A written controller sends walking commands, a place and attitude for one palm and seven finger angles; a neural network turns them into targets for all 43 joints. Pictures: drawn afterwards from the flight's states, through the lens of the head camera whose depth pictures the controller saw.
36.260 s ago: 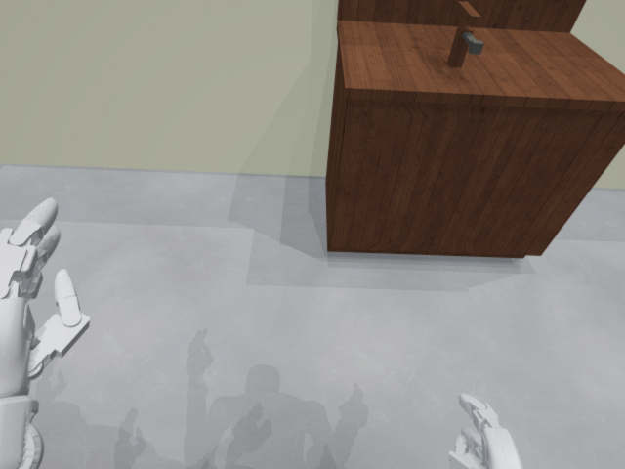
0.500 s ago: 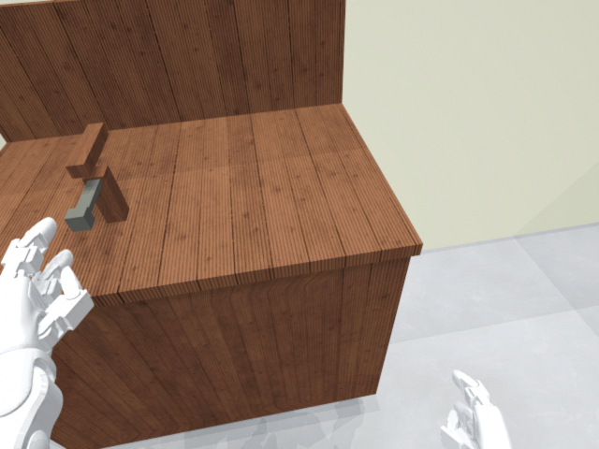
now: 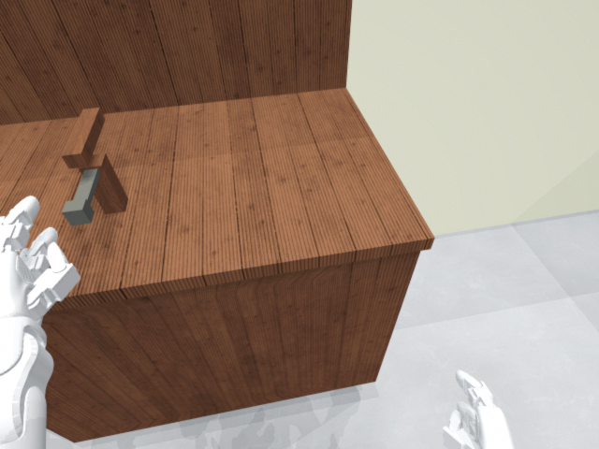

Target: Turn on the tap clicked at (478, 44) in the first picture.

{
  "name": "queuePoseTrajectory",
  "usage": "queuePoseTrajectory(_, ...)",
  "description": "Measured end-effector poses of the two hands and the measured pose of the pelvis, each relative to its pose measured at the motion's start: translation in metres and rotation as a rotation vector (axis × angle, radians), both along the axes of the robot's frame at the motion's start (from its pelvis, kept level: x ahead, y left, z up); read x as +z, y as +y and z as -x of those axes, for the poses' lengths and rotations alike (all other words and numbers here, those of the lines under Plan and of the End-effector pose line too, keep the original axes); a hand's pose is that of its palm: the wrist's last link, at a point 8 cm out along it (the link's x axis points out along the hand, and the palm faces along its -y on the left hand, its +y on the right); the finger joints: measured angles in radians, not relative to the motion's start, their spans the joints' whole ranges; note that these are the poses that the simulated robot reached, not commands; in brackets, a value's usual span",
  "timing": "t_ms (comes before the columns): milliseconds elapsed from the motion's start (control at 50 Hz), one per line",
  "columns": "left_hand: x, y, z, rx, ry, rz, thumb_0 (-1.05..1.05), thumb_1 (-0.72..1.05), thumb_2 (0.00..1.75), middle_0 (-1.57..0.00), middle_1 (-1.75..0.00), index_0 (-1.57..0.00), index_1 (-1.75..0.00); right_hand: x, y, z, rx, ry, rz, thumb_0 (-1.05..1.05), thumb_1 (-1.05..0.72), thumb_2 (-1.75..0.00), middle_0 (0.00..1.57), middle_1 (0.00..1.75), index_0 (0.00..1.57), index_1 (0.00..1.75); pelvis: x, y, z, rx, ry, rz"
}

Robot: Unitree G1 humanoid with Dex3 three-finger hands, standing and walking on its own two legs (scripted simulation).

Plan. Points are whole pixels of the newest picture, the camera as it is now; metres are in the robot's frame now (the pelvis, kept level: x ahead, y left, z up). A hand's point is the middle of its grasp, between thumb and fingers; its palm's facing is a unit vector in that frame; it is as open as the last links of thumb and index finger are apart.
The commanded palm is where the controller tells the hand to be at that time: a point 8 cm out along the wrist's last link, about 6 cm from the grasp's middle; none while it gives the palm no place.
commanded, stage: reach beside the lever's end, fingers flat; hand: left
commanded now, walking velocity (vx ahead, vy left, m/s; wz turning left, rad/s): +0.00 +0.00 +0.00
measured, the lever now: (78, 212) +0.38 +0.38 +0.11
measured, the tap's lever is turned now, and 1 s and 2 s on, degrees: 0 0 3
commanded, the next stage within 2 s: push the lever round in 1.48 s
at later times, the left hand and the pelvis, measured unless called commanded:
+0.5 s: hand (56, 244) +0.30 +0.36 +0.13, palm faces +0.55 -0.83 -0.10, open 7.7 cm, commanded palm +0.26 +0.40 +0.12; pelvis +0.00 +0.01 +0.00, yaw +0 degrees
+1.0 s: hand (52, 219) +0.36 +0.42 +0.11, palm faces +0.56 -0.82 -0.10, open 7.8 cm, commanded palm +0.31 +0.44 +0.11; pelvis +0.00 +0.02 -0.01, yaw -2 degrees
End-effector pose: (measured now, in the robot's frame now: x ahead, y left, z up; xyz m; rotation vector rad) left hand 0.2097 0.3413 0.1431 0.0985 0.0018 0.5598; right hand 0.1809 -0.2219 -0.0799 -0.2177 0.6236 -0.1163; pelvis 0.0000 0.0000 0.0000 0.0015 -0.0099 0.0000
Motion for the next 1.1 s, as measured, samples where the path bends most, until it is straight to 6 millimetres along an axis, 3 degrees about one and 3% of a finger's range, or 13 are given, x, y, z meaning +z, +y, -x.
queuePoseTrajectory(540,-0.014,0.058,-0.049,0.026,0.036,0.021,0.01,0.90,0.90,-0.17,-0.19,-0.17,-0.20,-0.015,-0.024,0.050,-0.087,0.144,0.055,0.01,-0.90,-0.90,0.20,0.30,0.20,0.30,-0.004,0.007,0.000,-0.005,0.063,0.011)
queuePoseTrajectory(940,-0.029,0.101,-0.098,0.031,0.065,0.034,0.01,0.90,0.90,-0.16,-0.15,-0.15,-0.16,-0.029,-0.038,0.115,-0.166,0.360,0.096,0.01,-0.90,-0.90,0.20,0.30,0.20,0.30,-0.012,0.014,-0.003,-0.025,0.157,0.027)
queuePoseTrajectory(1100,-0.030,0.107,-0.111,-0.009,0.030,-0.001,0.01,0.91,0.90,-0.15,-0.15,-0.15,-0.15,-0.031,-0.034,0.127,-0.178,0.432,0.113,0.01,-0.90,-0.90,0.20,0.30,0.20,0.30,-0.014,0.022,-0.006,-0.027,0.181,0.037)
